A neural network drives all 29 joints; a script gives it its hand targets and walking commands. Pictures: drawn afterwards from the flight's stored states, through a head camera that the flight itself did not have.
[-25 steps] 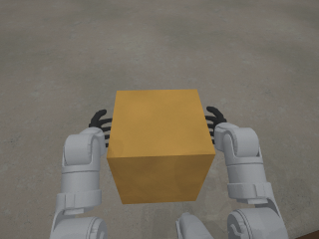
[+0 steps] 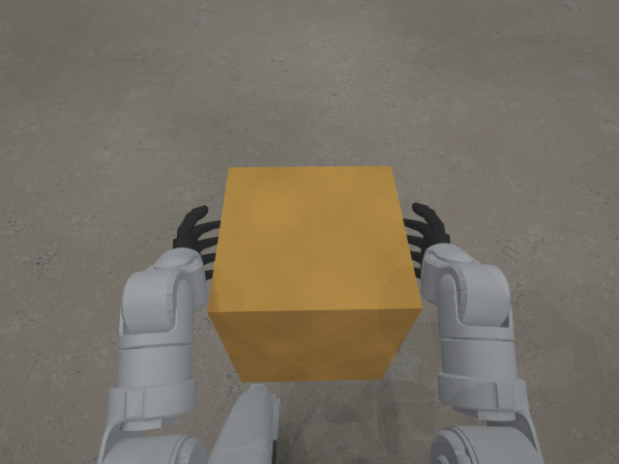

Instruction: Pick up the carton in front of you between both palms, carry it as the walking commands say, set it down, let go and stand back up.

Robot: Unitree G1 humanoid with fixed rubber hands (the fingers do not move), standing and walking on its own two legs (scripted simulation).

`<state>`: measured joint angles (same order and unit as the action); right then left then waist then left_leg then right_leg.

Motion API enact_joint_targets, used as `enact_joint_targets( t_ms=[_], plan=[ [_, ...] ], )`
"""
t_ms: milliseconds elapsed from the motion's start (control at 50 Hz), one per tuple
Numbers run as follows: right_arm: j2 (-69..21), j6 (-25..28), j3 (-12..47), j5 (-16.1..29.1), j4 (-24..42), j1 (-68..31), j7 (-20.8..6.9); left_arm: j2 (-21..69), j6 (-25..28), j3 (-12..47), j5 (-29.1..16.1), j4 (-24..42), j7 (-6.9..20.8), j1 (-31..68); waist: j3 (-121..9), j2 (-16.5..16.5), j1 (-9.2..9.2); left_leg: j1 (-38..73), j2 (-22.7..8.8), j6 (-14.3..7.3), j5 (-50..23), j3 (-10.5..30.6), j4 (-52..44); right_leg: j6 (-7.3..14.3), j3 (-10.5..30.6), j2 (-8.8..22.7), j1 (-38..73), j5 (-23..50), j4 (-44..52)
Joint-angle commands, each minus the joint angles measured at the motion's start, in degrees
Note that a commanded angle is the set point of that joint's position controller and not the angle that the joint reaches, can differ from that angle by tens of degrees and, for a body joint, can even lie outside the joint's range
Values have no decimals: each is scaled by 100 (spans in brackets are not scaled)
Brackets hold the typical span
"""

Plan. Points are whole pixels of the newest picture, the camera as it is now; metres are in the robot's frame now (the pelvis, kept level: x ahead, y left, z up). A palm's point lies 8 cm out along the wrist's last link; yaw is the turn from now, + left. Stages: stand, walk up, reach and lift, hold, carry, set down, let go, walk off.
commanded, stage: carry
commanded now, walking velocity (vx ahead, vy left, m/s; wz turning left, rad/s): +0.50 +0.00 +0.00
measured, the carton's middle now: (311, 282) +0.35 +0.03 -0.01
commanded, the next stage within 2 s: none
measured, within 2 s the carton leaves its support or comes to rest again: neither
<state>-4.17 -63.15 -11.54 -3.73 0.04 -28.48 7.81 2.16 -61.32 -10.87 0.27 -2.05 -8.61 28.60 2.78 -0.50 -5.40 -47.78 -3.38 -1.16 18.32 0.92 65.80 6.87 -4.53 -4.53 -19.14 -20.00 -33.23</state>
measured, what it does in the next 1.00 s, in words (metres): walks ahead: left foot, then right foot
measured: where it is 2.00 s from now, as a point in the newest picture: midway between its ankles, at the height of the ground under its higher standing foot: (334, 168)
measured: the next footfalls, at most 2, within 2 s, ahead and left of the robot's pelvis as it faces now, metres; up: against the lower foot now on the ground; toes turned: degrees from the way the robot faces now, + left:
left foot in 0.16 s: +0.33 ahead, +0.11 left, +0.00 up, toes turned +5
right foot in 0.68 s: +0.62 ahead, -0.11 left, +0.00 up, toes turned -11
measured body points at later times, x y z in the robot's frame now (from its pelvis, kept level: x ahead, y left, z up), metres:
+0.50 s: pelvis +0.34 +0.03 +0.03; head +0.34 +0.05 +0.48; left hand +0.66 +0.16 +0.11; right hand +0.64 -0.14 +0.12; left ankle +0.29 +0.10 -0.73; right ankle +0.42 -0.13 -0.68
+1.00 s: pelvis +0.63 -0.03 +0.03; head +0.61 -0.05 +0.47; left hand +0.90 +0.12 +0.11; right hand +0.90 -0.18 +0.10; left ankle +0.75 +0.13 -0.67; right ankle +0.58 -0.11 -0.73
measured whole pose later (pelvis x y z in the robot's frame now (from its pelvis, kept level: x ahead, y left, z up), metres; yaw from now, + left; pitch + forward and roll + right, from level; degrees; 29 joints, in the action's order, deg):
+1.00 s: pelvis +0.63 -0.03 +0.03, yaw +0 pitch +3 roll +1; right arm -7.3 -68.1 -4.5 -7.2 18.5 -6.0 4.6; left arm 7.3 -67.0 -5.3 5.9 18.1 -5.4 5.7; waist -8.1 -0.4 -0.6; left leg -35.0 -7.1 1.6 6.9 -5.9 42.0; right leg 3.0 -11.5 1.1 -5.1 -12.3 -13.5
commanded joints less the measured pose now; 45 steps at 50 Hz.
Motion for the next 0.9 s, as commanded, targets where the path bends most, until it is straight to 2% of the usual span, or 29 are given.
enact_joint_targets(
  t_ms=[0,40,60,80,100,120,140,160,180,200,220,240,260,300,340,420,480,560,600,620,640,660,680,700,720,760,780,800,880],
  plan=[
    [-5563,411,4009,1722,630,-3506,-1048,6332,147,4523,-2663,866,1688,4089,-3083,616,100,158,152,-41,-892,-416,-1307,518,1429,1365,2623,4862,600],
    [-5469,450,4111,1711,655,-3395,-1063,6213,196,4532,-2575,750,1695,3865,-2895,675,115,730,327,-70,-1581,-698,-2604,316,1045,1205,2628,5097,706],
    [-5423,452,4162,1748,694,-3371,-1076,6146,216,4523,-2516,715,1683,3766,-2809,641,86,1161,491,-93,-1941,-918,-3207,197,837,1130,2591,5221,687],
    [-5378,441,4219,1808,734,-3371,-1093,6043,229,4495,-2451,692,1662,3654,-2802,712,139,1730,661,-160,-2216,-1080,-3616,105,723,1154,2523,5578,600],
    [-5308,420,4258,1861,775,-3381,-1115,5934,227,4464,-2386,707,1632,3576,-2917,824,322,2420,740,-229,-2401,-1138,-3929,-27,562,1169,2469,5939,213],
    [-5225,387,4270,1906,770,-3329,-1140,5806,204,4425,-2329,728,1596,3559,-3175,774,613,3526,742,-282,-2755,-1265,-4423,-227,206,1112,2170,5859,-501],
    [-5121,336,4254,1968,744,-3265,-1175,5662,168,4364,-2228,704,1559,3519,-3378,591,764,4707,332,-324,-2770,-844,-4357,-356,166,1040,1410,4715,-1305],
    [-5011,258,4215,2026,701,-3219,-1208,5529,102,4301,-2102,661,1536,3399,-3729,-257,737,5961,-1075,-469,-4341,742,-3767,-530,118,808,285,1499,-2241],
    [-4833,205,4141,2009,438,-3182,-1229,5558,-19,4209,-2075,492,1502,3288,-4311,-1520,734,7660,-2218,-1655,-4240,2922,-3866,-803,482,61,-1704,-1269,-4018],
    [-5044,142,4147,2113,316,-2921,-1271,5377,-90,4095,-1996,491,1479,3151,-4292,-1139,760,7483,-2034,-1659,-2899,3110,-4232,-638,704,275,-2069,-1067,-4291],
    [-5197,110,4189,2223,518,-3092,-1323,5487,-136,4073,-2019,601,1474,3257,-3762,-901,711,6981,-1725,-1403,-2635,2630,-4478,-598,621,457,-2296,-746,-4104],
    [-5404,59,4261,2341,710,-3348,-1375,5617,-167,4024,-1976,679,1467,3334,-3441,-340,686,6498,-1610,-1174,-2892,2196,-4620,-612,586,624,-2217,-407,-3677],
    [-5591,9,4331,2456,888,-3530,-1426,5712,-200,3998,-1903,742,1456,3292,-3175,-162,658,6063,-1516,-1003,-3102,1828,-4757,-627,555,750,-2050,-194,-3241],
    [-5758,-98,4389,2542,1095,-3540,-1504,5873,-278,3997,-1757,830,1438,3018,-3091,-265,610,5623,-1373,-815,-3034,1268,-5018,-703,423,791,-1586,-3,-2534],
    [-5789,-210,4342,2494,1203,-3173,-1589,5988,-339,4016,-1574,899,1419,2551,-3024,-455,601,5614,-1302,-778,-3209,860,-5124,-806,219,756,-1541,21,-1913],
    [-5743,-374,4287,2287,1263,-2287,-1772,6055,-423,4196,-1352,1194,1432,1892,-2690,-814,633,5675,-1035,-625,-3421,205,-5200,-936,-174,723,-1651,693,-908],
    [-5624,-402,4335,2132,1309,-1743,-1853,6025,-488,4427,-1372,1487,1513,1630,-2253,-967,661,5529,-949,-590,-3326,-76,-5278,-903,-359,758,-1662,1154,-344],
    [-5505,-427,4395,1903,1331,-1020,-1841,5993,-615,4582,-1534,1603,1700,1150,-1724,-977,699,5350,-960,-541,-3421,-308,-5232,-773,-580,690,-1415,1552,314],
    [-5560,-440,4380,1841,1386,-645,-1833,5941,-666,4545,-1605,1652,1792,804,-1687,-943,659,5183,-943,-408,-3773,-505,-4821,-698,-761,592,-728,1627,711],
    [-5575,-444,4400,1835,1457,-542,-1831,5952,-673,4525,-1618,1658,1832,612,-1845,-783,574,4919,-794,-276,-4000,-781,-4206,-667,-1004,398,94,1705,1038],
    [-5538,-448,4442,1846,1548,-572,-1825,5921,-672,4506,-1635,1698,1869,648,-2157,-558,540,4305,-604,-132,-3839,-989,-3441,-600,-1021,381,1248,1460,946],
    [-5455,-463,4465,1863,1646,-623,-1821,5830,-684,4484,-1631,1704,1888,510,-2464,80,430,3330,-414,89,-2267,-1036,-2125,-443,321,1338,2243,747,1160],
    [-5506,-520,4590,1944,1816,-810,-1803,5744,-661,4402,-1575,1619,1904,573,-2851,1548,410,1611,276,301,-499,-946,-473,354,2852,2823,3524,274,1675],
    [-5488,-519,4653,1987,1938,-973,-1812,5903,-626,4410,-1628,1632,1911,501,-2716,1761,428,808,417,181,863,-363,394,655,3538,2990,3425,687,2013],
    [-5621,-485,4709,2048,1959,-1082,-1820,6009,-598,4469,-1713,1817,1922,591,-2590,1331,450,735,27,26,807,-102,722,560,2926,2826,3051,957,1949],
    [-5779,-395,4756,2071,2013,-1037,-1814,6206,-538,4572,-1810,2034,1936,749,-2379,361,489,954,-404,-10,135,-14,340,220,1915,2529,2211,946,2075],
    [-5880,-368,4776,2069,1979,-958,-1800,6205,-521,4594,-1824,2097,1934,776,-2315,364,512,1180,-475,15,-129,-83,-25,70,1524,2389,1835,727,2228],
    [-5905,-342,4788,2044,1958,-826,-1778,6178,-512,4605,-1833,2153,1939,719,-2299,503,511,1295,-455,61,-347,-216,-308,21,1206,2266,1688,607,2341],
    [-5788,-314,4805,1901,1978,-398,-1689,5921,-532,4593,-1807,2228,1976,339,-2053,711,492,1132,-409,285,-791,-560,-1560,104,602,2095,1780,738,2687]
  ],
)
